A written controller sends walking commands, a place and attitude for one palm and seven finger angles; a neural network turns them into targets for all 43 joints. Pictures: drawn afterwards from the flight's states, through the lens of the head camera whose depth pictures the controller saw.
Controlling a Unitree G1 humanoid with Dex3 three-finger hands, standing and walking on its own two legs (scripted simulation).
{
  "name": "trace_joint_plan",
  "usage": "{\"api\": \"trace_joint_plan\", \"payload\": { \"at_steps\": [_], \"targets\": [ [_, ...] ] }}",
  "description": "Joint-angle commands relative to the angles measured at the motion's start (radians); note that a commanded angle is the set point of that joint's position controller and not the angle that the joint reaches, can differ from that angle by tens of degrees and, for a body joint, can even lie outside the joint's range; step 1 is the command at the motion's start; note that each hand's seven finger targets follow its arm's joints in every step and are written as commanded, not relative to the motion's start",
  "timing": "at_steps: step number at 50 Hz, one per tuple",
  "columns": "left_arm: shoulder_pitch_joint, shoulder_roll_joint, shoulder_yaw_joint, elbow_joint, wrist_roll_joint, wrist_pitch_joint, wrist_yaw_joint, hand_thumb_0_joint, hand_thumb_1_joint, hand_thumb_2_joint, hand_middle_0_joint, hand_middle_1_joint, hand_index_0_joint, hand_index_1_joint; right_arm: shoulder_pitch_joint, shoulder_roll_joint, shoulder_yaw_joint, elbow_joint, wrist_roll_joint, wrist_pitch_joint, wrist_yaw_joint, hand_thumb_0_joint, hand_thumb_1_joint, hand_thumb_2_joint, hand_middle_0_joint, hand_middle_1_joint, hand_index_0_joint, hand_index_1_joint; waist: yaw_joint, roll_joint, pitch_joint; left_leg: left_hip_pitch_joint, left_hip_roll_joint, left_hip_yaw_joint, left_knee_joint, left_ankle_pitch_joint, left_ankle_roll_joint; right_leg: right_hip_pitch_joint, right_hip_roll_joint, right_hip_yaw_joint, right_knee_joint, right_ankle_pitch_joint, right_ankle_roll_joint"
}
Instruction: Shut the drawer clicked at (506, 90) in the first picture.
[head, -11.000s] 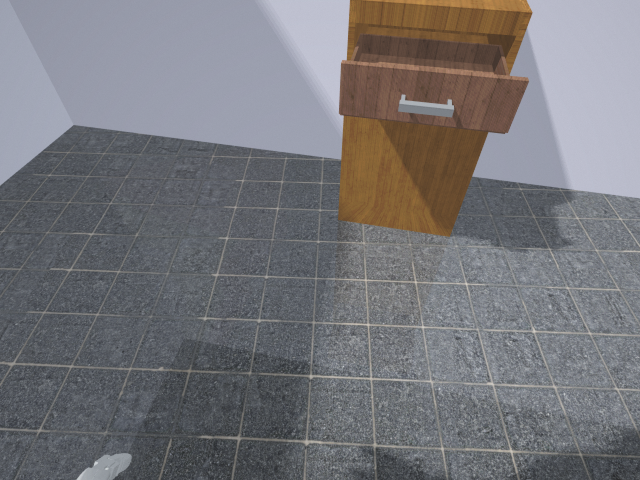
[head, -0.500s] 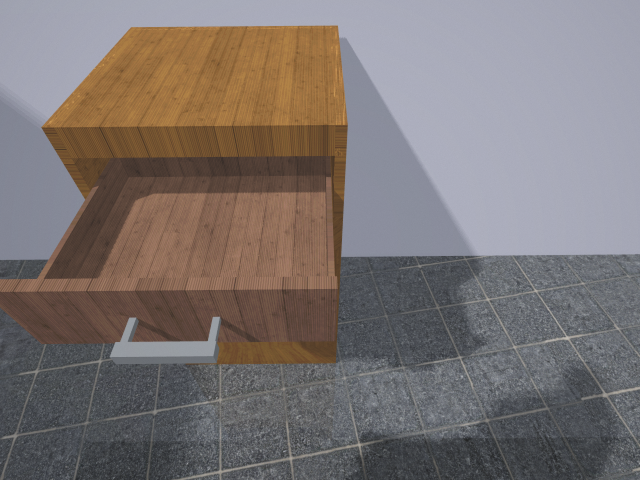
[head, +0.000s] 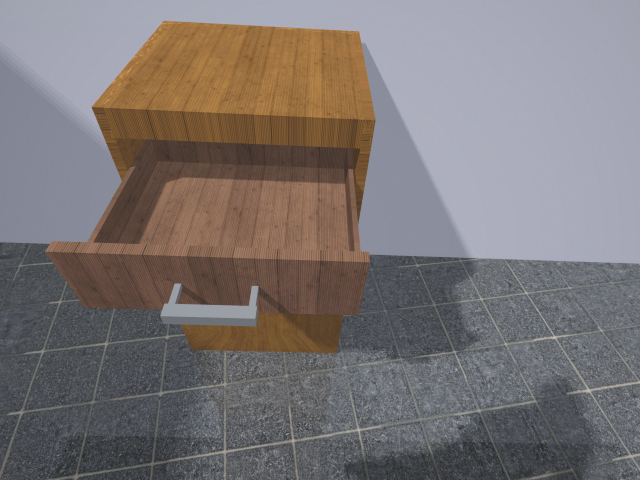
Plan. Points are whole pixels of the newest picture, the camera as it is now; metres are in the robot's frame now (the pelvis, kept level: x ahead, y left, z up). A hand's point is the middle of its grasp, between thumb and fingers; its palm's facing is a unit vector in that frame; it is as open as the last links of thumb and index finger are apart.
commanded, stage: come to a stop and stand still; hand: left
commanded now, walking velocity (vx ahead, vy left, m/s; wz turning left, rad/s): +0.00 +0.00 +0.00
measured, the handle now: (213, 303) +0.36 +0.18 -0.01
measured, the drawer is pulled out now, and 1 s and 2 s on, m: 0.28 0.28 0.28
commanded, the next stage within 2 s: look again from close up in 0.70 s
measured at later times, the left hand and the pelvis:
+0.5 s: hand out of the picture -0.06 +0.14 -0.17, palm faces +0.04 -0.99 -0.15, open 7.3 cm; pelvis -0.05 -0.01 +0.01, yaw +0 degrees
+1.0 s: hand out of the picture -0.04 +0.18 -0.18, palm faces +0.01 -0.98 -0.22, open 7.4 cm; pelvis -0.04 +0.01 -0.01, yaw +1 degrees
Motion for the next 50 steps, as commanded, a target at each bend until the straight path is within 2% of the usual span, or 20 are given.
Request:
{"api": "trace_joint_plan", "payload": {
  "at_steps": [1,3,5,6,7,8,9,10,14,21,24,30,39,40,41,43,45,47,48,50],
  "targets": [
    [0.019,0.018,-0.014,-0.032,-0.012,-0.043,0.005,0.000,0.900,0.900,-0.200,-0.300,-0.200,-0.300,-0.035,-0.134,-0.019,-0.044,0.008,-0.046,-0.024,0.000,-0.900,-0.900,0.200,0.300,0.200,0.300,0.017,0.162,0.113,-0.024,0.204,-0.149,-0.179,0.366,0.135,0.021,-0.007,-0.029,-0.087,-0.065,0.007],
    [-0.008,0.007,-0.030,-0.039,-0.019,-0.057,0.009,0.000,0.900,0.900,-0.200,-0.300,-0.200,-0.300,0.041,-0.140,-0.021,-0.009,0.006,-0.050,-0.027,0.000,-0.900,-0.900,0.200,0.300,0.200,0.300,-0.020,0.179,0.045,0.120,0.225,-0.181,-0.113,0.603,0.148,0.079,-0.016,-0.049,-0.308,-0.100,0.007],
    [0.057,0.014,-0.034,-0.002,-0.024,-0.073,0.014,0.000,0.900,0.900,-0.200,-0.300,-0.200,-0.300,0.059,-0.146,-0.023,0.016,0.016,-0.053,-0.025,0.000,-0.900,-0.900,0.200,0.300,0.200,0.300,-0.004,0.165,-0.007,0.152,0.204,-0.173,-0.047,0.688,0.115,0.212,-0.014,-0.050,-0.533,0.091,0.001],
    [0.108,0.026,-0.035,0.026,-0.024,-0.082,0.019,0.000,0.900,0.900,-0.200,-0.300,-0.200,-0.300,0.063,-0.128,-0.022,0.017,0.024,-0.058,-0.023,0.000,-0.900,-0.900,0.200,0.300,0.200,0.300,0.003,0.118,-0.048,0.102,0.173,-0.149,-0.005,0.616,0.078,0.332,-0.044,-0.015,-0.610,0.264,-0.011],
    [0.129,0.050,-0.037,0.049,-0.020,-0.089,0.025,0.000,0.900,0.900,-0.200,-0.300,-0.200,-0.300,0.054,-0.094,-0.017,0.015,0.033,-0.061,-0.021,0.000,-0.900,-0.900,0.200,0.300,0.200,0.300,-0.007,0.034,-0.052,0.001,0.122,-0.102,0.010,0.426,0.028,0.414,-0.125,0.083,-0.570,0.482,-0.042],
    [0.119,0.065,-0.042,0.058,-0.020,-0.091,0.025,0.000,0.900,0.900,-0.200,-0.300,-0.200,-0.300,0.034,-0.074,-0.009,0.012,0.036,-0.057,-0.019,0.000,-0.900,-0.900,0.200,0.300,0.200,0.300,-0.014,-0.019,-0.016,-0.031,0.084,-0.071,-0.032,0.237,0.001,0.388,-0.186,0.109,-0.546,0.566,-0.075],
    [0.108,0.053,-0.046,0.064,-0.021,-0.093,0.024,0.000,0.900,0.900,-0.200,-0.300,-0.200,-0.300,0.031,-0.062,-0.004,0.021,0.029,-0.050,-0.018,0.000,-0.900,-0.900,0.200,0.300,0.200,0.300,-0.019,-0.070,-0.014,-0.012,0.071,-0.062,-0.058,0.209,-0.011,0.369,-0.187,0.107,-0.535,0.581,-0.100],
    [0.102,0.042,-0.047,0.067,-0.022,-0.098,0.024,0.000,0.900,0.900,-0.200,-0.300,-0.200,-0.300,0.030,-0.065,-0.006,0.029,0.026,-0.042,-0.018,0.000,-0.900,-0.900,0.200,0.300,0.200,0.300,-0.018,-0.174,-0.017,0.010,0.069,-0.053,-0.059,0.170,-0.016,0.346,-0.166,0.100,-0.553,0.529,-0.102],
    [0.080,0.011,-0.057,0.072,-0.023,-0.087,0.022,0.000,0.900,0.900,-0.200,-0.300,-0.200,-0.300,0.031,-0.078,0.001,0.059,0.022,-0.043,-0.016,0.000,-0.900,-0.900,0.200,0.300,0.200,0.300,-0.017,-0.051,0.099,0.043,0.095,-0.079,-0.133,0.177,-0.002,0.218,-0.100,0.069,-0.604,0.169,-0.067],
    [0.124,0.008,-0.052,0.084,-0.018,-0.075,0.019,0.000,0.900,0.900,-0.200,-0.300,-0.200,-0.300,0.037,-0.066,0.005,0.072,0.017,-0.035,-0.012,0.000,-0.900,-0.900,0.200,0.300,0.200,0.300,-0.005,0.046,0.179,-0.030,0.080,-0.079,-0.167,0.004,0.003,0.164,-0.079,0.083,-0.661,-0.063,-0.056],
    [0.135,0.007,-0.048,0.082,-0.018,-0.076,0.017,0.000,0.900,0.900,-0.200,-0.300,-0.200,-0.300,0.052,-0.058,0.004,0.072,0.015,-0.034,-0.012,0.000,-0.900,-0.900,0.200,0.300,0.200,0.300,-0.004,0.061,0.172,-0.048,0.078,-0.081,-0.165,-0.020,0.004,0.161,-0.077,0.083,-0.662,-0.084,-0.057],
    [0.151,-0.006,-0.045,0.080,-0.018,-0.080,0.016,0.000,0.900,0.900,-0.200,-0.300,-0.200,-0.300,0.082,-0.050,0.001,0.070,0.016,-0.039,-0.013,0.000,-0.900,-0.900,0.200,0.300,0.200,0.300,-0.004,0.019,0.139,-0.046,0.081,-0.081,-0.152,-0.006,0.008,0.167,-0.075,0.079,-0.660,-0.082,-0.057],
    [0.167,-0.022,-0.049,0.093,-0.021,-0.087,0.019,0.000,0.900,0.900,-0.200,-0.300,-0.200,-0.300,0.098,-0.044,0.007,0.078,0.018,-0.052,-0.017,0.000,-0.900,-0.900,0.200,0.300,0.200,0.300,-0.001,0.035,0.122,-0.048,0.095,-0.093,-0.163,0.057,0.008,0.202,-0.073,0.067,-0.619,0.032,-0.060],
    [0.097,0.190,-0.064,-0.031,-0.016,-0.102,0.014,0.000,0.900,0.900,-0.200,-0.300,-0.200,-0.300,-0.050,-0.157,-0.029,-0.094,-0.024,-0.025,0.005,0.000,-0.900,-0.900,0.200,0.300,0.200,0.300,-0.044,0.027,0.200,-0.115,0.016,-0.109,-0.111,0.090,0.030,0.116,-0.017,0.033,-0.518,-0.011,-0.097],
    [0.120,0.130,-0.046,-0.012,-0.014,-0.094,0.019,0.000,0.900,0.900,-0.200,-0.300,-0.200,-0.300,-0.059,-0.158,-0.033,-0.076,-0.012,-0.044,-0.001,0.000,-0.900,-0.900,0.200,0.300,0.200,0.300,0.010,0.098,0.115,-0.148,0.095,-0.102,-0.039,-0.094,0.023,0.097,-0.085,0.060,-0.529,-0.192,-0.096],
    [0.144,0.069,-0.062,-0.012,-0.009,-0.096,0.025,0.000,0.900,0.900,-0.200,-0.300,-0.200,-0.300,0.008,-0.064,-0.016,-0.059,-0.004,-0.036,-0.002,0.000,-0.900,-0.900,0.200,0.300,0.200,0.300,-0.023,0.031,0.005,-0.113,0.039,-0.069,0.098,-0.048,0.007,0.101,-0.145,0.152,-0.611,-0.222,-0.108],
    [0.105,0.086,-0.060,-0.036,-0.013,-0.097,0.029,0.000,0.900,0.900,-0.200,-0.300,-0.200,-0.300,0.051,-0.059,-0.007,-0.054,-0.002,-0.025,0.003,0.000,-0.900,-0.900,0.200,0.300,0.200,0.300,-0.038,-0.124,0.002,-0.117,0.021,-0.031,0.180,-0.025,-0.003,0.094,-0.190,0.221,-0.676,-0.268,-0.124],
    [0.072,0.075,-0.053,-0.048,-0.014,-0.097,0.031,0.000,0.900,0.900,-0.200,-0.300,-0.200,-0.300,0.054,-0.063,-0.013,-0.051,0.003,-0.028,0.005,0.000,-0.900,-0.900,0.200,0.300,0.200,0.300,-0.047,-0.101,0.040,-0.108,0.040,-0.036,0.171,0.013,0.002,0.047,-0.182,0.183,-0.661,-0.236,-0.123],
    [0.064,0.072,-0.052,-0.051,-0.013,-0.097,0.031,0.000,0.900,0.900,-0.200,-0.300,-0.200,-0.300,0.055,-0.067,-0.010,-0.049,0.006,-0.032,0.004,0.000,-0.900,-0.900,0.200,0.300,0.200,0.300,-0.052,-0.049,0.059,-0.093,0.049,-0.046,0.135,0.040,0.004,0.034,-0.161,0.150,-0.632,-0.185,-0.116],
    [0.074,0.065,-0.058,-0.057,-0.011,-0.091,0.029,0.000,0.900,0.900,-0.200,-0.300,-0.200,-0.300,0.041,-0.075,0.000,-0.051,0.006,-0.041,0.005,0.000,-0.900,-0.900,0.200,0.300,0.200,0.300,-0.030,0.037,0.093,-0.119,0.072,-0.078,0.031,0.067,0.013,0.088,-0.096,0.078,-0.543,-0.052,-0.091]
  ]
}}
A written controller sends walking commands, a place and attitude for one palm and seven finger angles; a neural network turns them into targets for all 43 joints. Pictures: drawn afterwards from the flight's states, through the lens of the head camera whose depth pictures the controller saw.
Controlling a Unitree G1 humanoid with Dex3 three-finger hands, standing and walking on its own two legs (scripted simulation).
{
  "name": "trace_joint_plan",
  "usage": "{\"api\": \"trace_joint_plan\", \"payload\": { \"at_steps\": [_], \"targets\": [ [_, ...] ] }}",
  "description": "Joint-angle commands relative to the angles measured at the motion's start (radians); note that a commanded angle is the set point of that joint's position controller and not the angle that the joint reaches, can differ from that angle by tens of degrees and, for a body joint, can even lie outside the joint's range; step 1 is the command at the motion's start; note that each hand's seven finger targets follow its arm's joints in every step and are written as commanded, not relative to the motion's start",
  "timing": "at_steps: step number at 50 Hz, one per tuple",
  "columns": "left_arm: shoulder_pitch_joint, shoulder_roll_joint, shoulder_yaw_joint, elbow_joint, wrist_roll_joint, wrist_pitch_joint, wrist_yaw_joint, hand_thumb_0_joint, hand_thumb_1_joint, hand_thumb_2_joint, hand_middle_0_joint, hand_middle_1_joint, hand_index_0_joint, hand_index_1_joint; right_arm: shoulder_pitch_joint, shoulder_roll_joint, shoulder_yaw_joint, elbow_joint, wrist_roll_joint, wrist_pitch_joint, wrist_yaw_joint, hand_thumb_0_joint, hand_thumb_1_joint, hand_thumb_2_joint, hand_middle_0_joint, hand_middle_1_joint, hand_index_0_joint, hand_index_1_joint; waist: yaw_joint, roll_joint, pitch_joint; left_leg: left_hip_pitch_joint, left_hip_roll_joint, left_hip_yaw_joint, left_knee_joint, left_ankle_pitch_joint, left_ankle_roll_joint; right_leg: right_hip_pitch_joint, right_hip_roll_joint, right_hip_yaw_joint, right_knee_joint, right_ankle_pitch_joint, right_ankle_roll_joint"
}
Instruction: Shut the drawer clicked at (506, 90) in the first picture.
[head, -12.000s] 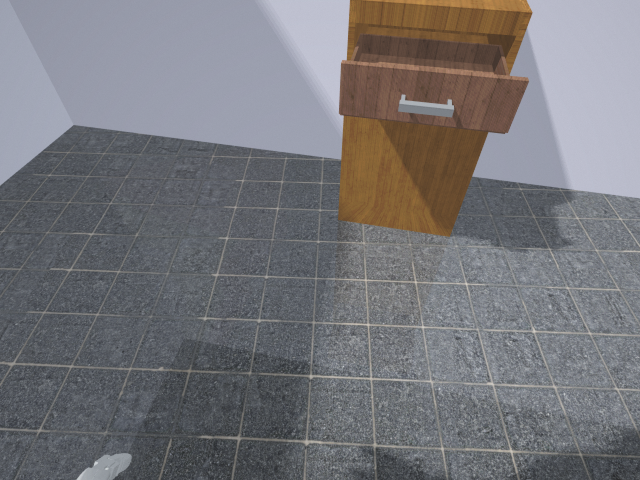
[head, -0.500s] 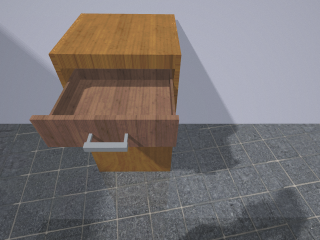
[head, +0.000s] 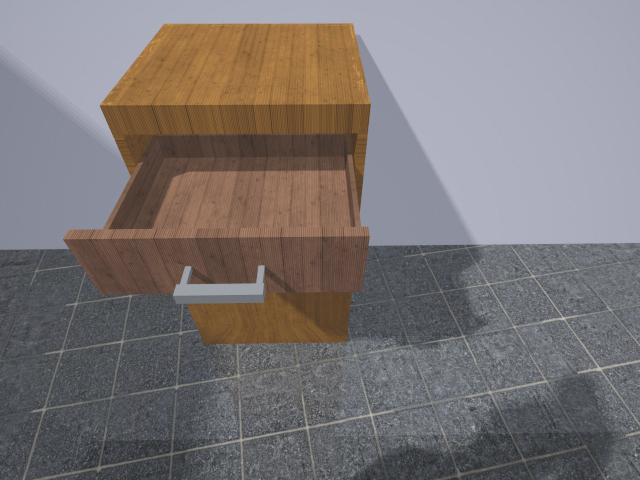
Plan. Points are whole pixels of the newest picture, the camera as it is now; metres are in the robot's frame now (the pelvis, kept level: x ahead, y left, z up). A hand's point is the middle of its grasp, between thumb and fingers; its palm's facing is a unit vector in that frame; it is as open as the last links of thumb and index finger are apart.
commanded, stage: look again from close up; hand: left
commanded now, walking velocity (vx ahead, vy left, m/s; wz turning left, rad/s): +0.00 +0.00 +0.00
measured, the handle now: (222, 282) +0.40 +0.17 +0.00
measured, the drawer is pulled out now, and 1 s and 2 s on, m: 0.28 0.28 0.28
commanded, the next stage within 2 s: shuffle to correct the standing spot in 0.34 s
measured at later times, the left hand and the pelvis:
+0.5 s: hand out of the picture +0.04 +0.22 -0.17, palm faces -0.03 -0.98 -0.22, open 7.4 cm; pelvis +0.02 +0.04 +0.01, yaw -2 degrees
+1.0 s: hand out of the picture +0.07 +0.14 -0.16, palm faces +0.08 -0.97 -0.21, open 7.3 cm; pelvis +0.07 -0.03 +0.01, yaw +3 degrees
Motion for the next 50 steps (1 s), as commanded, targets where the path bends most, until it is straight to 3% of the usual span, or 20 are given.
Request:
{"api": "trace_joint_plan", "payload": {
  "at_steps": [1,3,6,15,22,25,27,29,32,36,39,40,41,42,43,44,45,46,48,50],
  "targets": [
    [-0.003,0.108,0.019,-0.078,-0.004,-0.017,0.007,0.000,0.900,0.900,-0.200,-0.300,-0.200,-0.300,0.030,-0.068,0.001,-0.050,0.008,-0.034,-0.003,0.000,-0.900,-0.900,0.200,0.300,0.200,0.300,0.014,0.011,0.134,0.005,0.073,-0.085,-0.153,0.086,0.016,-0.094,-0.113,0.143,-0.153,-0.021,-0.028],
    [0.017,0.113,0.020,-0.072,-0.005,-0.017,0.006,0.000,0.900,0.900,-0.200,-0.300,-0.200,-0.300,0.002,-0.090,0.002,-0.058,0.011,-0.043,-0.007,0.000,-0.900,-0.900,0.200,0.300,0.200,0.300,0.031,0.053,0.133,-0.013,0.093,-0.114,-0.198,0.150,0.029,-0.029,-0.097,0.112,-0.116,0.079,-0.012],
    [0.033,0.109,0.015,-0.068,-0.007,-0.016,0.006,0.000,0.900,0.900,-0.200,-0.300,-0.200,-0.300,-0.010,-0.109,0.006,-0.051,0.012,-0.054,-0.011,0.000,-0.900,-0.900,0.200,0.300,0.200,0.300,0.042,0.015,0.079,0.054,0.102,-0.101,-0.194,0.314,0.036,0.033,-0.100,0.101,-0.096,0.169,-0.002],
    [-0.009,0.122,0.018,-0.076,-0.006,-0.005,0.005,0.000,0.900,0.900,-0.200,-0.300,-0.200,-0.300,-0.046,-0.152,0.001,-0.050,0.015,-0.054,-0.014,0.000,-0.900,-0.900,0.200,0.300,0.200,0.300,0.031,-0.018,0.039,0.156,0.112,-0.097,-0.227,0.401,0.039,0.062,-0.105,0.090,-0.096,0.178,0.019],
    [-0.011,0.118,0.014,-0.054,-0.006,0.000,0.003,0.000,0.900,0.900,-0.200,-0.300,-0.200,-0.300,-0.065,-0.158,0.003,-0.029,0.016,-0.048,-0.013,0.000,-0.900,-0.900,0.200,0.300,0.200,0.300,0.028,-0.017,0.064,0.162,0.105,-0.098,-0.272,0.303,0.032,0.066,-0.112,0.096,-0.119,0.155,0.025],
    [-0.004,0.108,0.010,-0.035,-0.002,0.003,-0.004,0.000,0.900,0.900,-0.200,-0.300,-0.200,-0.300,-0.049,-0.169,0.002,-0.011,0.014,-0.045,-0.013,0.000,-0.900,-0.900,0.200,0.300,0.200,0.300,0.018,0.003,0.071,0.173,0.132,-0.150,-0.339,0.090,0.047,0.048,-0.091,0.052,-0.098,0.029,0.030],
    [-0.015,0.102,0.012,-0.037,0.007,0.012,-0.011,0.000,0.900,0.900,-0.200,-0.300,-0.200,-0.300,-0.038,-0.188,-0.005,-0.005,0.011,-0.036,-0.015,0.000,-0.900,-0.900,0.200,0.300,0.200,0.300,0.012,0.024,0.134,0.138,0.172,-0.221,-0.405,-0.106,0.067,-0.012,-0.076,0.020,-0.051,-0.057,0.034],
    [-0.014,0.097,0.013,-0.042,0.013,0.017,-0.018,0.000,0.900,0.900,-0.200,-0.300,-0.200,-0.300,-0.023,-0.198,-0.014,-0.002,0.009,-0.031,-0.019,0.000,-0.900,-0.900,0.200,0.300,0.200,0.300,0.007,0.033,0.169,0.130,0.205,-0.278,-0.437,-0.199,0.095,-0.071,-0.073,0.006,0.001,-0.094,0.033],
    [-0.029,0.089,0.019,-0.055,0.014,0.016,-0.027,0.000,0.900,0.900,-0.200,-0.300,-0.200,-0.300,0.018,-0.198,-0.021,0.005,0.002,-0.034,-0.026,0.000,-0.900,-0.900,0.200,0.300,0.200,0.300,-0.007,0.027,0.151,0.195,0.245,-0.328,-0.414,-0.067,0.148,-0.158,-0.079,0.014,0.101,-0.137,0.028],
    [-0.056,0.080,0.031,-0.078,0.006,0.010,-0.036,0.000,0.900,0.900,-0.200,-0.300,-0.200,-0.300,0.056,-0.195,-0.024,0.015,-0.003,-0.042,-0.037,0.000,-0.900,-0.900,0.200,0.300,0.200,0.300,-0.012,0.044,0.097,0.255,0.273,-0.320,-0.341,0.255,0.190,-0.193,-0.085,0.027,0.149,-0.160,0.023],
    [-0.001,0.067,0.039,-0.066,0.001,0.008,-0.040,0.000,0.900,0.900,-0.200,-0.300,-0.200,-0.300,0.015,-0.190,-0.026,0.008,0.000,-0.042,-0.038,0.000,-0.900,-0.900,0.200,0.300,0.200,0.300,0.025,0.046,0.064,0.145,0.227,-0.247,-0.285,0.247,0.153,-0.023,-0.067,0.006,0.021,-0.060,0.023],
    [0.035,0.071,0.041,-0.055,0.002,0.004,-0.040,0.000,0.900,0.900,-0.200,-0.300,-0.200,-0.300,-0.003,-0.181,-0.024,0.004,0.005,-0.041,-0.037,0.000,-0.900,-0.900,0.200,0.300,0.200,0.300,0.047,-0.010,0.054,0.068,0.192,-0.208,-0.240,0.196,0.122,0.089,-0.057,0.003,-0.086,0.021,0.020],
    [0.075,0.089,0.048,-0.040,0.004,0.001,-0.034,0.000,0.900,0.900,-0.200,-0.300,-0.200,-0.300,-0.009,-0.156,-0.019,0.002,0.009,-0.042,-0.033,0.000,-0.900,-0.900,0.200,0.300,0.200,0.300,0.066,-0.081,0.056,-0.062,0.128,-0.141,-0.167,0.065,0.081,0.221,-0.107,0.074,-0.161,0.039,0.003],
    [0.122,0.134,0.057,-0.022,0.006,-0.004,-0.026,0.000,0.900,0.900,-0.200,-0.300,-0.200,-0.300,-0.015,-0.106,-0.007,-0.010,0.014,-0.042,-0.027,0.000,-0.900,-0.900,0.200,0.300,0.200,0.300,0.079,-0.239,0.069,-0.193,0.009,-0.008,-0.032,-0.111,0.032,0.299,-0.242,0.249,-0.248,0.014,-0.058],
    [0.155,0.177,0.063,-0.015,0.001,-0.005,-0.020,0.000,0.900,0.900,-0.200,-0.300,-0.200,-0.300,-0.042,-0.090,-0.010,-0.028,0.012,-0.034,-0.023,0.000,-0.900,-0.900,0.200,0.300,0.200,0.300,0.093,-0.314,0.087,-0.234,-0.022,0.062,0.150,-0.263,0.010,0.257,-0.370,0.404,-0.340,-0.049,-0.154],
    [0.147,0.165,0.061,-0.016,-0.003,-0.009,-0.017,0.000,0.900,0.900,-0.200,-0.300,-0.200,-0.300,-0.058,-0.108,-0.020,-0.022,0.007,-0.029,-0.019,0.000,-0.900,-0.900,0.200,0.300,0.200,0.300,0.094,-0.232,0.108,-0.244,0.007,0.035,0.322,-0.294,0.011,0.190,-0.382,0.429,-0.382,-0.137,-0.213],
    [0.116,0.138,0.062,-0.026,-0.004,-0.011,-0.011,0.000,0.900,0.900,-0.200,-0.300,-0.200,-0.300,-0.054,-0.113,-0.027,-0.022,0.004,-0.022,-0.016,0.000,-0.900,-0.900,0.200,0.300,0.200,0.300,0.072,-0.209,0.150,-0.271,0.031,0.014,0.401,-0.248,0.010,0.150,-0.362,0.405,-0.402,-0.134,-0.218],
    [0.089,0.116,0.057,-0.032,-0.002,-0.012,-0.010,0.000,0.900,0.900,-0.200,-0.300,-0.200,-0.300,-0.056,-0.102,-0.026,-0.013,0.003,-0.021,-0.012,0.000,-0.900,-0.900,0.200,0.300,0.200,0.300,0.056,-0.140,0.186,-0.274,0.048,0.011,0.455,-0.205,0.007,0.111,-0.347,0.376,-0.398,-0.102,-0.218],
    [0.049,0.097,0.051,-0.040,0.001,-0.024,-0.010,0.000,0.900,0.900,-0.200,-0.300,-0.200,-0.300,-0.038,-0.078,-0.028,-0.004,0.000,-0.017,0.000,0.000,-0.900,-0.900,0.200,0.300,0.200,0.300,0.025,-0.055,0.166,-0.241,0.060,0.019,0.481,-0.130,-0.006,0.091,-0.294,0.246,-0.361,0.051,-0.204],
    [0.057,0.095,0.051,-0.037,0.001,-0.036,-0.011,0.000,0.900,0.900,-0.200,-0.300,-0.200,-0.300,-0.034,-0.060,-0.027,-0.009,0.003,-0.019,0.006,0.000,-0.900,-0.900,0.200,0.300,0.200,0.300,0.021,-0.052,0.124,-0.220,0.059,0.035,0.434,-0.089,-0.019,0.125,-0.267,0.178,-0.342,0.211,-0.200]
  ]
}}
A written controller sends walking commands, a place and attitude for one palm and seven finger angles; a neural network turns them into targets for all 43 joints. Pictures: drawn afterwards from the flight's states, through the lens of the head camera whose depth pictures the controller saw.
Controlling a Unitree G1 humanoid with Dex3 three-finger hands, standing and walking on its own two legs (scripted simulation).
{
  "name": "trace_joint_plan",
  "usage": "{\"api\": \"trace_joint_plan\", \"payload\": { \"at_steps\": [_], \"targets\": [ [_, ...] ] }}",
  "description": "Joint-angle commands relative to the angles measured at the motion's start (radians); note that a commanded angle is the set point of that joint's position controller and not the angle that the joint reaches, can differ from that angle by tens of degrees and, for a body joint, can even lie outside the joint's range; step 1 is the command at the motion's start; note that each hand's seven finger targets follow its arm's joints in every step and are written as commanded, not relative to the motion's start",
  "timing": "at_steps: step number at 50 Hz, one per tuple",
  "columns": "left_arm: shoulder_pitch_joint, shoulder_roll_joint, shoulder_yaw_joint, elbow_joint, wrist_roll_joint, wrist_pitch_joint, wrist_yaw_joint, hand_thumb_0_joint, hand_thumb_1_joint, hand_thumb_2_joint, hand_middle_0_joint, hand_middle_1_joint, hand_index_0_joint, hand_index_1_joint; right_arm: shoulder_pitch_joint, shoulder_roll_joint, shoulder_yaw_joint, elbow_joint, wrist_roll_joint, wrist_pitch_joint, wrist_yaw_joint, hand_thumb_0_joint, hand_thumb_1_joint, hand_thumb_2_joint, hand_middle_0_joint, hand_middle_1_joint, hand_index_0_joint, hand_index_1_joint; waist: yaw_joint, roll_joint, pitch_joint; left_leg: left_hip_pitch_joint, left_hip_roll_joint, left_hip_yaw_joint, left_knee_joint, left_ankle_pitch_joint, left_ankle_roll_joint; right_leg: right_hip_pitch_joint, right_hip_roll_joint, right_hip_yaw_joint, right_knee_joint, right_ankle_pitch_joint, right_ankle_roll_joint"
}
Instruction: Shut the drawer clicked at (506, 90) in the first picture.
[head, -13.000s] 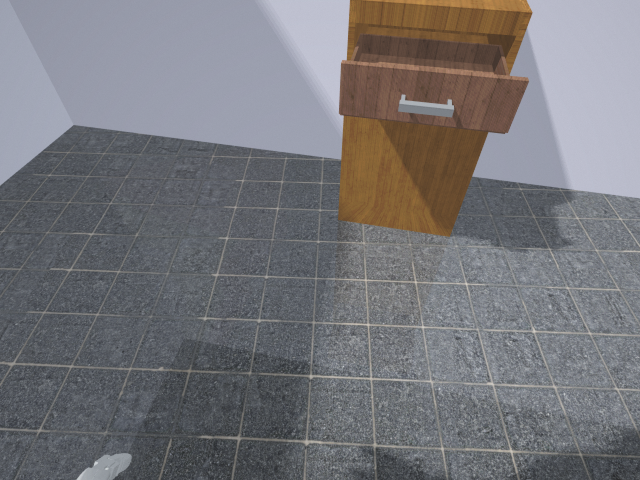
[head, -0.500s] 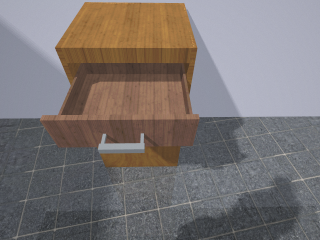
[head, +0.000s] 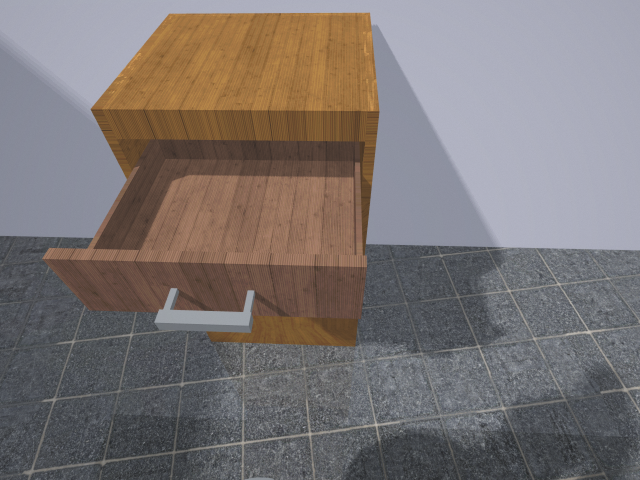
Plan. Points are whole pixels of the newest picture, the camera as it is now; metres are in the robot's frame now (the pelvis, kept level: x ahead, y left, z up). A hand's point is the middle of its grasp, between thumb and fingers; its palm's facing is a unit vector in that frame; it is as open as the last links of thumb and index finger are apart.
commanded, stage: come to a stop and stand still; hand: left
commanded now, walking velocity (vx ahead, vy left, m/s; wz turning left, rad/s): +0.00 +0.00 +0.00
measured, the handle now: (208, 308) +0.35 +0.19 -0.01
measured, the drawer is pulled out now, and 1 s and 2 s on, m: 0.28 0.28 0.28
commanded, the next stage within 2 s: none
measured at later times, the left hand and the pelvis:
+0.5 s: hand out of the picture +0.04 +0.17 -0.18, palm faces +0.04 -0.97 -0.22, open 7.4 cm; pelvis +0.03 +0.00 -0.01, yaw -1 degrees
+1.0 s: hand out of the picture +0.10 +0.24 -0.18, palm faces -0.06 -0.97 -0.22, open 7.4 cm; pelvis +0.03 +0.06 -0.01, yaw -2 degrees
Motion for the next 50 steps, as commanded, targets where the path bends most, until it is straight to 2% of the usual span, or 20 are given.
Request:
{"api": "trace_joint_plan", "payload": {
  "at_steps": [1,3,6,8,11,13,15,17,21,25,27,29,30,31,33,36,39,42,45,50],
  "targets": [
    [0.087,0.110,0.019,-0.013,-0.002,-0.023,0.008,0.000,0.900,0.900,-0.200,-0.300,-0.200,-0.300,-0.019,-0.012,-0.010,-0.078,0.006,-0.028,0.008,0.000,-0.900,-0.900,0.200,0.300,0.200,0.300,0.004,-0.057,0.060,-0.127,0.035,0.011,0.003,0.063,-0.024,0.023,-0.263,0.231,-0.245,0.280,-0.135],
    [0.085,0.093,0.009,-0.003,-0.005,-0.031,0.008,0.000,0.900,0.900,-0.200,-0.300,-0.200,-0.300,-0.036,0.003,0.002,-0.073,0.014,-0.026,0.003,0.000,-0.900,-0.900,0.200,0.300,0.200,0.300,0.001,-0.070,0.050,-0.083,0.040,0.006,-0.118,0.083,-0.042,0.040,-0.263,0.202,-0.216,0.494,-0.113],
    [0.105,0.095,0.002,0.011,-0.005,-0.029,0.011,0.000,0.900,0.900,-0.200,-0.300,-0.200,-0.300,-0.068,0.015,0.017,-0.074,0.023,-0.033,-0.003,0.000,-0.900,-0.900,0.200,0.300,0.200,0.300,0.026,-0.090,0.013,0.008,0.015,0.024,-0.308,0.105,-0.048,0.092,-0.259,0.189,-0.146,0.753,-0.079],
    [0.110,0.110,0.004,0.020,-0.007,-0.022,0.016,0.000,0.900,0.900,-0.200,-0.300,-0.200,-0.300,-0.074,0.002,0.016,-0.076,0.027,-0.029,-0.009,0.000,-0.900,-0.900,0.200,0.300,0.200,0.300,0.027,-0.119,-0.012,0.052,0.004,0.021,-0.390,0.135,-0.046,0.127,-0.261,0.187,-0.092,0.854,-0.060],
    [0.084,0.109,0.007,0.010,-0.012,-0.009,0.023,0.000,0.900,0.900,-0.200,-0.300,-0.200,-0.300,-0.054,-0.021,0.006,-0.073,0.029,-0.026,-0.017,0.000,-0.900,-0.900,0.200,0.300,0.200,0.300,0.003,-0.117,-0.012,0.201,0.010,0.015,-0.552,0.383,-0.034,0.048,-0.231,0.169,-0.013,0.774,-0.007],
    [0.115,0.081,0.009,-0.008,-0.009,0.001,0.031,0.000,0.900,0.900,-0.200,-0.300,-0.200,-0.300,-0.039,-0.065,-0.004,-0.075,0.022,-0.033,-0.024,0.000,-0.900,-0.900,0.200,0.300,0.200,0.300,0.015,-0.033,-0.051,0.336,0.113,-0.047,-0.500,0.816,0.020,-0.036,-0.170,0.141,0.024,0.578,0.059],
    [0.134,0.070,0.008,-0.013,-0.001,0.013,0.039,0.000,0.900,0.900,-0.200,-0.300,-0.200,-0.300,-0.043,-0.075,-0.005,-0.079,0.025,-0.029,-0.027,0.000,-0.900,-0.900,0.200,0.300,0.200,0.300,0.021,0.003,-0.035,0.337,0.155,-0.078,-0.483,0.894,0.061,-0.057,-0.138,0.133,-0.005,0.391,0.086],
    [0.124,0.089,0.011,-0.013,-0.005,0.013,0.039,0.000,0.900,0.900,-0.200,-0.300,-0.200,-0.300,-0.077,-0.067,-0.004,-0.095,0.026,-0.024,-0.030,0.000,-0.900,-0.900,0.200,0.300,0.200,0.300,0.025,0.022,-0.051,0.313,0.134,-0.080,-0.477,0.852,0.058,-0.018,-0.146,0.146,-0.017,0.423,0.087],
    [0.114,0.116,0.020,-0.034,-0.004,0.017,0.037,0.000,0.900,0.900,-0.200,-0.300,-0.200,-0.300,-0.097,-0.065,-0.013,-0.118,0.021,-0.014,-0.027,0.000,-0.900,-0.900,0.200,0.300,0.200,0.300,0.027,-0.063,-0.070,0.256,0.092,-0.045,-0.450,0.694,0.022,0.023,-0.188,0.181,0.012,0.625,0.051],
    [0.087,0.135,0.023,-0.057,-0.001,0.023,0.032,0.000,0.900,0.900,-0.200,-0.300,-0.200,-0.300,-0.108,-0.045,-0.012,-0.126,0.021,-0.004,-0.021,0.000,-0.900,-0.900,0.200,0.300,0.200,0.300,0.029,-0.107,-0.057,0.207,0.051,-0.024,-0.431,0.493,0.001,0.017,-0.231,0.218,-0.006,0.613,0.004],
    [0.055,0.136,0.020,-0.066,-0.003,0.025,0.029,0.000,0.900,0.900,-0.200,-0.300,-0.200,-0.300,-0.106,-0.042,-0.010,-0.123,0.020,-0.002,-0.017,0.000,-0.900,-0.900,0.200,0.300,0.200,0.300,0.020,-0.100,-0.035,0.219,0.051,-0.036,-0.451,0.431,-0.002,-0.035,-0.232,0.225,-0.029,0.472,-0.017],
    [0.023,0.136,0.017,-0.074,-0.004,0.026,0.025,0.000,0.900,0.900,-0.200,-0.300,-0.200,-0.300,-0.099,-0.046,-0.007,-0.118,0.018,-0.001,-0.011,0.000,-0.900,-0.900,0.200,0.300,0.200,0.300,0.013,-0.084,-0.008,0.238,0.062,-0.053,-0.493,0.391,0.004,-0.088,-0.214,0.221,-0.058,0.300,-0.012],
    [0.005,0.227,-0.013,-0.114,-0.006,0.007,0.034,0.000,0.900,0.900,-0.200,-0.300,-0.200,-0.300,-0.082,-0.083,-0.006,-0.180,-0.011,-0.027,-0.006,0.000,-0.900,-0.900,0.200,0.300,0.200,0.300,-0.024,0.022,0.003,0.282,0.045,-0.106,-0.539,0.444,0.037,-0.115,-0.118,0.212,0.002,0.161,0.036],
    [0.009,0.175,0.003,-0.140,-0.008,0.017,0.031,0.000,0.900,0.900,-0.200,-0.300,-0.200,-0.300,-0.106,-0.088,-0.026,-0.198,0.006,-0.037,-0.002,0.000,-0.900,-0.900,0.200,0.300,0.200,0.300,0.019,0.032,-0.049,0.214,0.093,-0.108,-0.503,0.336,0.030,-0.143,-0.135,0.209,-0.024,0.003,0.047],
    [-0.020,0.194,0.001,-0.143,-0.004,0.015,0.030,0.000,0.900,0.900,-0.200,-0.300,-0.200,-0.300,-0.121,-0.077,-0.017,-0.212,0.011,-0.020,0.009,0.000,-0.900,-0.900,0.200,0.300,0.200,0.300,0.005,-0.041,-0.006,0.130,0.042,-0.082,-0.469,0.141,0.007,-0.142,-0.188,0.279,-0.122,-0.123,0.006],
    [-0.069,0.214,0.006,-0.168,-0.005,0.013,0.029,0.000,0.900,0.900,-0.200,-0.300,-0.200,-0.300,-0.065,-0.065,-0.011,-0.212,0.002,-0.005,0.018,0.000,-0.900,-0.900,0.200,0.300,0.200,0.300,-0.017,-0.129,0.064,0.109,0.017,-0.042,-0.369,0.113,-0.013,-0.242,-0.243,0.317,-0.196,-0.292,-0.036],
    [-0.107,0.207,0.007,-0.183,-0.005,0.016,0.029,0.000,0.900,0.900,-0.200,-0.300,-0.200,-0.300,-0.004,-0.070,-0.009,-0.200,0.003,-0.013,0.020,0.000,-0.900,-0.900,0.200,0.300,0.200,0.300,-0.038,-0.050,0.081,0.115,0.033,-0.063,-0.411,0.130,0.002,-0.272,-0.200,0.238,-0.132,-0.263,-0.023],
    [-0.057,0.182,0.002,-0.170,-0.008,0.022,0.025,0.000,0.900,0.900,-0.200,-0.300,-0.200,-0.300,-0.007,-0.095,0.003,-0.202,0.001,-0.025,0.016,0.000,-0.900,-0.900,0.200,0.300,0.200,0.300,0.000,0.061,0.076,0.028,0.074,-0.161,-0.578,0.079,0.040,-0.160,-0.110,0.154,-0.024,-0.175,0.027],
    [-0.005,0.173,-0.004,-0.148,-0.010,0.024,0.021,0.000,0.900,0.900,-0.200,-0.300,-0.200,-0.300,-0.027,-0.119,0.008,-0.202,0.006,-0.033,0.013,0.000,-0.900,-0.900,0.200,0.300,0.200,0.300,0.034,0.068,0.031,0.030,0.106,-0.216,-0.661,0.105,0.066,-0.073,-0.084,0.119,0.007,-0.089,0.051],
    [0.003,0.159,-0.009,-0.125,-0.011,0.019,0.019,0.000,0.900,0.900,-0.200,-0.300,-0.200,-0.300,-0.002,-0.117,0.007,-0.177,0.011,-0.042,0.008,0.000,-0.900,-0.900,0.200,0.300,0.200,0.300,0.027,0.019,-0.049,0.144,0.109,-0.201,-0.665,0.217,0.069,-0.054,-0.098,0.115,-0.003,-0.022,0.061]
  ]
}}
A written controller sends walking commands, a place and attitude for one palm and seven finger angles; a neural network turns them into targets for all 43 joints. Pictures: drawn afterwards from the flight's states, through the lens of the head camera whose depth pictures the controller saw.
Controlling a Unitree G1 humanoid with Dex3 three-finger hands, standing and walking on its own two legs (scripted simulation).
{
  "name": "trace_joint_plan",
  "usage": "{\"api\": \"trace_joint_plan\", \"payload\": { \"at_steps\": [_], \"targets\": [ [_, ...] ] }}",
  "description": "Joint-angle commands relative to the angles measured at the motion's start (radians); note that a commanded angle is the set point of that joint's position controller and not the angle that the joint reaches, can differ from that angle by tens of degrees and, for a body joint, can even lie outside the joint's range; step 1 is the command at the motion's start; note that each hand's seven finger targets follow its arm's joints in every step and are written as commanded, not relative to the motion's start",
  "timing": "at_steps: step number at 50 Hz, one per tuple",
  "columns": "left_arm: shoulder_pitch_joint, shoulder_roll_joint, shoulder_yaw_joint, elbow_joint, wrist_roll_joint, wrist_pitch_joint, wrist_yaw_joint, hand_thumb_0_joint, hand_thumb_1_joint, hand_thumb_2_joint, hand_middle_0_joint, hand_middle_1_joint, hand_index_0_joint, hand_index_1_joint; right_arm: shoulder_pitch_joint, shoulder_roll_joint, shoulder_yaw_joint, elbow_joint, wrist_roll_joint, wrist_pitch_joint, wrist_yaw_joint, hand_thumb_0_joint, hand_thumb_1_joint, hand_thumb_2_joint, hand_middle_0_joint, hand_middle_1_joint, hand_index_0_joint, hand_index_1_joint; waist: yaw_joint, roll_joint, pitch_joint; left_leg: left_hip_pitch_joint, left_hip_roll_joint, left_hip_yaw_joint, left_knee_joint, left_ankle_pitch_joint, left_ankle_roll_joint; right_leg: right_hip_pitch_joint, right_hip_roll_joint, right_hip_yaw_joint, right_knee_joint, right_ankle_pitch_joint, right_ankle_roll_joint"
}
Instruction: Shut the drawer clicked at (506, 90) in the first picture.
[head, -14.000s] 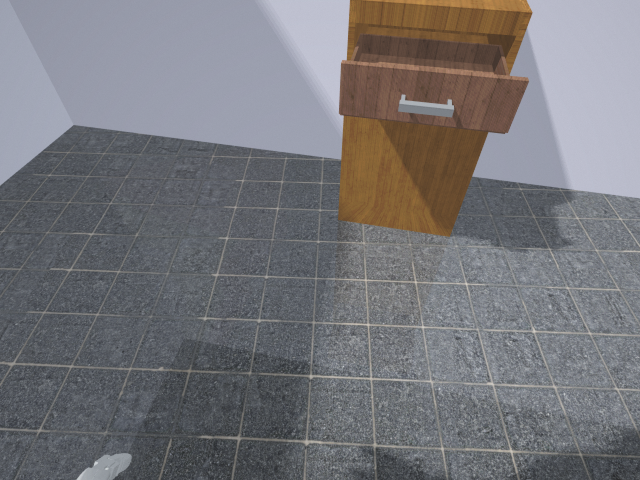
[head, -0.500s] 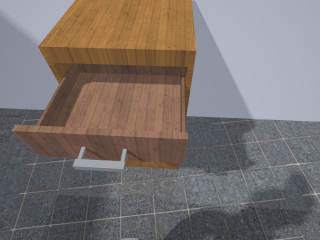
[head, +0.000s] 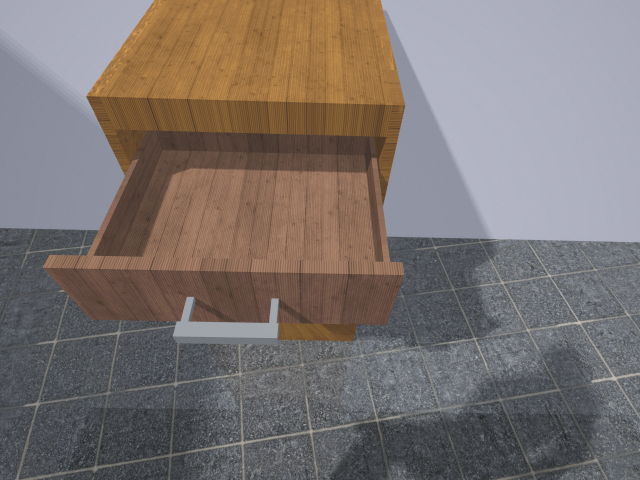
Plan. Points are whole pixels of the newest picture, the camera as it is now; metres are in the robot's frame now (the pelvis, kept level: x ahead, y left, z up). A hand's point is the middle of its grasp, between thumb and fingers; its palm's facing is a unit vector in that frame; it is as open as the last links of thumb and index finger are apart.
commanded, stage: come to a stop and stand still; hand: left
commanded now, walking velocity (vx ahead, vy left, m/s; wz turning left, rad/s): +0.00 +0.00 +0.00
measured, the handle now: (230, 319) +0.32 +0.14 +0.00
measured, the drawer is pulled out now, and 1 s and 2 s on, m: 0.28 0.28 0.28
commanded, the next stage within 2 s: look again from close up in 1.50 s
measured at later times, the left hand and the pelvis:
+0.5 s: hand out of the picture +0.02 +0.19 -0.17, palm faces +0.01 -0.98 -0.21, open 7.4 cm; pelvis +0.03 +0.02 +0.01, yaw +0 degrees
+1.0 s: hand out of the picture +0.05 +0.17 -0.17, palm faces +0.00 -0.98 -0.20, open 7.4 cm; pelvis +0.04 +0.00 +0.01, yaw +0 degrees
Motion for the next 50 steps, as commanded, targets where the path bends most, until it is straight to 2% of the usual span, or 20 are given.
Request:
{"api": "trace_joint_plan", "payload": {
  "at_steps": [1,4,5,9,10,13,15,19,21,24,27,29,35,42,47,50],
  "targets": [
    [0.095,0.087,0.021,-0.019,-0.004,-0.012,0.008,0.000,0.900,0.900,-0.200,-0.300,-0.200,-0.300,-0.007,-0.136,-0.031,-0.061,0.009,-0.040,-0.013,0.000,-0.900,-0.900,0.200,0.300,0.200,0.300,0.039,0.023,-0.064,0.105,0.168,-0.262,-0.217,0.025,-0.003,-0.029,-0.057,0.066,-0.080,0.034,-0.027],
    [0.099,0.077,0.020,-0.001,-0.003,-0.012,0.010,0.000,0.900,0.900,-0.200,-0.300,-0.200,-0.300,0.000,-0.128,-0.033,-0.044,0.012,-0.041,-0.015,0.000,-0.900,-0.900,0.200,0.300,0.200,0.300,0.031,0.012,-0.067,0.143,0.165,-0.253,-0.212,0.072,-0.005,-0.036,-0.065,0.065,-0.089,0.055,-0.022],
    [0.105,0.081,0.018,0.001,-0.002,-0.012,0.010,0.000,0.900,0.900,-0.200,-0.300,-0.200,-0.300,-0.006,-0.131,-0.033,-0.040,0.013,-0.043,-0.015,0.000,-0.900,-0.900,0.200,0.300,0.200,0.300,0.034,0.027,-0.078,0.168,0.168,-0.253,-0.211,0.125,-0.003,-0.038,-0.066,0.065,-0.086,0.070,-0.019],
    [0.122,0.065,0.017,0.033,0.000,-0.009,0.013,0.000,0.900,0.900,-0.200,-0.300,-0.200,-0.300,-0.012,-0.123,-0.032,-0.023,0.014,-0.041,-0.019,0.000,-0.900,-0.900,0.200,0.300,0.200,0.300,0.029,0.013,-0.036,0.181,0.165,-0.243,-0.220,0.119,-0.006,-0.056,-0.073,0.063,-0.105,0.064,-0.012],
    [0.123,0.073,0.016,0.037,0.000,-0.009,0.012,0.000,0.900,0.900,-0.200,-0.300,-0.200,-0.300,-0.011,-0.127,-0.032,-0.018,0.016,-0.043,-0.019,0.000,-0.900,-0.900,0.200,0.300,0.200,0.300,0.029,0.013,-0.049,0.197,0.167,-0.248,-0.219,0.170,-0.007,-0.049,-0.071,0.065,-0.099,0.081,-0.012],
    [0.137,0.062,0.015,0.054,0.001,-0.009,0.015,0.000,0.900,0.900,-0.200,-0.300,-0.200,-0.300,-0.019,-0.126,-0.032,-0.009,0.017,-0.043,-0.022,0.000,-0.900,-0.900,0.200,0.300,0.200,0.300,0.027,0.000,-0.037,0.212,0.163,-0.234,-0.210,0.195,-0.009,-0.050,-0.079,0.068,-0.113,0.089,-0.009],
    [0.143,0.065,0.016,0.065,0.001,-0.007,0.015,0.000,0.900,0.900,-0.200,-0.300,-0.200,-0.300,-0.024,-0.128,-0.032,-0.002,0.018,-0.045,-0.022,0.000,-0.900,-0.900,0.200,0.300,0.200,0.300,0.029,0.018,-0.042,0.232,0.167,-0.242,-0.220,0.236,-0.012,-0.052,-0.077,0.061,-0.104,0.090,-0.008],
    [0.165,0.055,0.014,0.085,0.002,-0.006,0.017,0.000,0.900,0.900,-0.200,-0.300,-0.200,-0.300,-0.036,-0.128,-0.032,0.008,0.019,-0.044,-0.025,0.000,-0.900,-0.900,0.200,0.300,0.200,0.300,0.029,0.020,-0.038,0.253,0.167,-0.236,-0.226,0.233,-0.018,-0.055,-0.083,0.062,-0.116,0.082,-0.003],
    [0.165,0.057,0.014,0.090,0.003,-0.008,0.017,0.000,0.900,0.900,-0.200,-0.300,-0.200,-0.300,-0.039,-0.127,-0.031,0.013,0.020,-0.046,-0.025,0.000,-0.900,-0.900,0.200,0.300,0.200,0.300,0.032,-0.008,-0.036,0.249,0.163,-0.228,-0.211,0.275,-0.015,-0.041,-0.089,0.067,-0.131,0.115,-0.005],
    [0.167,0.057,0.014,0.098,0.003,-0.009,0.019,0.000,0.900,0.900,-0.200,-0.300,-0.200,-0.300,-0.041,-0.121,-0.030,0.022,0.021,-0.045,-0.024,0.000,-0.900,-0.900,0.200,0.300,0.200,0.300,0.027,-0.036,-0.028,0.248,0.151,-0.215,-0.204,0.253,-0.018,-0.038,-0.098,0.078,-0.144,0.133,-0.009],
    [0.167,0.056,0.015,0.100,0.002,-0.008,0.018,0.000,0.900,0.900,-0.200,-0.300,-0.200,-0.300,-0.043,-0.123,-0.030,0.031,0.021,-0.046,-0.025,0.000,-0.900,-0.900,0.200,0.300,0.200,0.300,0.031,-0.011,-0.025,0.255,0.154,-0.220,-0.213,0.278,-0.021,-0.037,-0.096,0.070,-0.140,0.123,-0.007],
    [0.172,0.057,0.015,0.104,0.003,-0.009,0.018,0.000,0.900,0.900,-0.200,-0.300,-0.200,-0.300,-0.046,-0.115,-0.028,0.034,0.021,-0.045,-0.024,0.000,-0.900,-0.900,0.200,0.300,0.200,0.300,0.032,-0.016,-0.021,0.245,0.149,-0.216,-0.215,0.238,-0.019,-0.031,-0.102,0.076,-0.156,0.124,-0.009],
    [0.158,0.068,0.018,0.105,0.001,-0.010,0.017,0.000,0.900,0.900,-0.200,-0.300,-0.200,-0.300,-0.033,-0.114,-0.027,0.050,0.022,-0.048,-0.024,0.000,-0.900,-0.900,0.200,0.300,0.200,0.300,0.033,-0.002,-0.034,0.251,0.148,-0.213,-0.211,0.288,-0.020,-0.007,-0.103,0.069,-0.153,0.150,-0.012],
    [0.155,0.060,0.018,0.110,0.000,-0.010,0.017,0.000,0.900,0.900,-0.200,-0.300,-0.200,-0.300,-0.018,-0.103,-0.024,0.068,0.022,-0.047,-0.025,0.000,-0.900,-0.900,0.200,0.300,0.200,0.300,0.034,-0.013,-0.002,0.227,0.142,-0.207,-0.205,0.256,-0.019,-0.004,-0.110,0.080,-0.175,0.153,-0.019],
    [0.148,0.057,0.019,0.113,-0.002,-0.012,0.018,0.000,0.900,0.900,-0.200,-0.300,-0.200,-0.300,0.003,-0.097,-0.024,0.083,0.022,-0.046,-0.026,0.000,-0.900,-0.900,0.200,0.300,0.200,0.300,0.031,-0.029,-0.007,0.230,0.140,-0.203,-0.194,0.273,-0.020,0.007,-0.113,0.080,-0.177,0.170,-0.023],
    [0.144,0.059,0.019,0.115,-0.003,-0.013,0.016,0.000,0.900,0.900,-0.200,-0.300,-0.200,-0.300,0.013,-0.093,-0.023,0.093,0.023,-0.048,-0.025,0.000,-0.900,-0.900,0.200,0.300,0.200,0.300,0.033,-0.014,-0.009,0.227,0.141,-0.202,-0.199,0.277,-0.018,0.012,-0.112,0.077,-0.177,0.177,-0.025]
  ]
}}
